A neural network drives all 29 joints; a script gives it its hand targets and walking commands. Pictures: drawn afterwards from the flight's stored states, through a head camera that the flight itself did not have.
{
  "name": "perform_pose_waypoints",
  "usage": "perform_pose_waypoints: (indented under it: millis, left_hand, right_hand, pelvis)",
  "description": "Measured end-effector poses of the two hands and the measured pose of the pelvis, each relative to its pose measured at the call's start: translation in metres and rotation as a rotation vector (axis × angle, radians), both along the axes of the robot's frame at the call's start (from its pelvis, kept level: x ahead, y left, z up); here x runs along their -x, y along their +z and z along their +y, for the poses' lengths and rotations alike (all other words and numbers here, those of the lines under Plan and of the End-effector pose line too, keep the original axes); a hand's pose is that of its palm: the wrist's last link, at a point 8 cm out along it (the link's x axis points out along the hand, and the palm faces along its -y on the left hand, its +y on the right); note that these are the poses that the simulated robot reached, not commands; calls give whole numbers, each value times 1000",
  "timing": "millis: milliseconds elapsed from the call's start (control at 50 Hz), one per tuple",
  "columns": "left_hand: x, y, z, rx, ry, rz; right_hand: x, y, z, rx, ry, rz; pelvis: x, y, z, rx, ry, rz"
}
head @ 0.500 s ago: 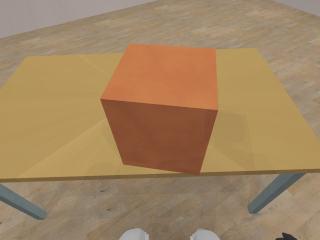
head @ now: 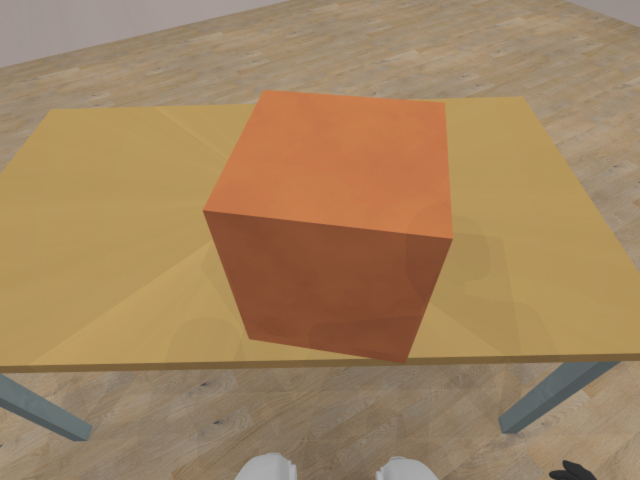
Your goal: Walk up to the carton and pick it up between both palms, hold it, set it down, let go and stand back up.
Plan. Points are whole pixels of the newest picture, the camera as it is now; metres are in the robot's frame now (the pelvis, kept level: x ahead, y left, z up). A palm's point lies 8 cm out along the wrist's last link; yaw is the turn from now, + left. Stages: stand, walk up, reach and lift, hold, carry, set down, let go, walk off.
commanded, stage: walk up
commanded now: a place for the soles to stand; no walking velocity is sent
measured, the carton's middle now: (337, 232) +0.44 +0.00 +0.04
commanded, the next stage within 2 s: reach and lift in 1.66 s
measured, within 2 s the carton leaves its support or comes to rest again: neither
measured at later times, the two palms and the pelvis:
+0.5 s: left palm out of the picture +0.12 +0.28 -0.08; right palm out of the picture +0.12 -0.33 -0.08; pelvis +0.03 -0.02 +0.00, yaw -1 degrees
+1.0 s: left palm (116, 478) +0.15 +0.28 -0.08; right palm out of the picture +0.14 -0.33 -0.07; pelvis +0.04 -0.01 +0.00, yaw -1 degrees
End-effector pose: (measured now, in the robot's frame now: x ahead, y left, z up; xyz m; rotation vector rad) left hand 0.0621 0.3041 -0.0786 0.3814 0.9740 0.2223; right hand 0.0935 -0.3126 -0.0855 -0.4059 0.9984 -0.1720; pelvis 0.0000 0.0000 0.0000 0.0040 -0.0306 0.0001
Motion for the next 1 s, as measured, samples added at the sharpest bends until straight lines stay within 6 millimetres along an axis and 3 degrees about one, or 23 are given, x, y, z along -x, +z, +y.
perform_pose_waypoints:
  millis: [80,160,260,360,460,620,680,740,860,940,1000]
  left_hand:
    - [0,-5,18,-3,21,29]
    - [-21,-3,22,9,15,0]
    - [-54,-3,13,39,-7,-71]
    - [-71,-2,-7,48,-28,-101]
    - [-61,-1,-22,35,-43,-72]
    - [-36,-3,-4,7,-5,29]
    - [-42,-7,3,14,3,35]
    - [-61,-6,2,24,-8,4]
    - [-97,-4,-17,49,-42,-103]
    - [-95,-4,-28,53,-67,-107]
    - [-87,-5,-24,48,-63,-83]
  right_hand:
    - [-5,-4,19,-4,18,-6]
    - [-6,6,22,10,12,-8]
    - [-9,13,14,31,12,-7]
    - [-13,12,-5,33,1,-10]
    - [-22,8,-19,19,-16,-10]
    - [-39,2,-3,-2,1,-24]
    - [-40,2,5,3,11,-29]
    - [-38,9,3,16,2,-30]
    - [-37,13,-13,37,-3,-28]
    - [-40,14,-21,36,-19,-29]
    - [-43,12,-17,29,-16,-32]
  pelvis:
    - [-3,-3,16,12,10,-7]
    - [-7,2,21,23,4,-9]
    - [-11,2,15,16,3,-14]
    - [-17,1,-2,-1,-7,-2]
    - [-26,1,-16,-6,-19,0]
    - [-34,0,-4,6,-11,4]
    - [-36,-1,3,9,-6,-7]
    - [-38,2,4,16,-14,-7]
    - [-39,0,-9,0,-18,-9]
    - [-41,0,-15,0,-26,-13]
    - [-42,0,-12,3,-24,-10]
